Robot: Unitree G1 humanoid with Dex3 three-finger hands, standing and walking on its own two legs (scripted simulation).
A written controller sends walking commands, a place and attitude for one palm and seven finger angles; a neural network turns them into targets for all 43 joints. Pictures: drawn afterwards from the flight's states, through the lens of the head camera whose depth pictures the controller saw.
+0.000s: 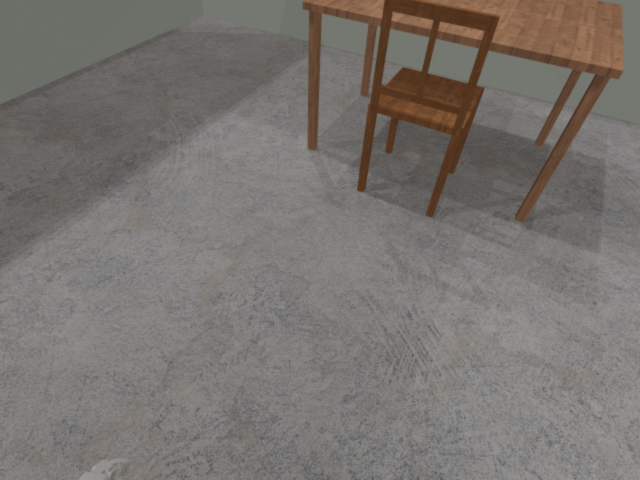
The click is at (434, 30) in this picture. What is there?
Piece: chair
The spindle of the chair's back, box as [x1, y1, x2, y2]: [416, 20, 439, 96]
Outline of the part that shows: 439,21 433,20 416,94 419,96 421,96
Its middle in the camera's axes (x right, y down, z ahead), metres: +0.38 -0.63 +1.37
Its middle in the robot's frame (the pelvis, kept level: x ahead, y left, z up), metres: +1.45 -0.32 -0.09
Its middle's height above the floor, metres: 0.68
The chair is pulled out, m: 0.00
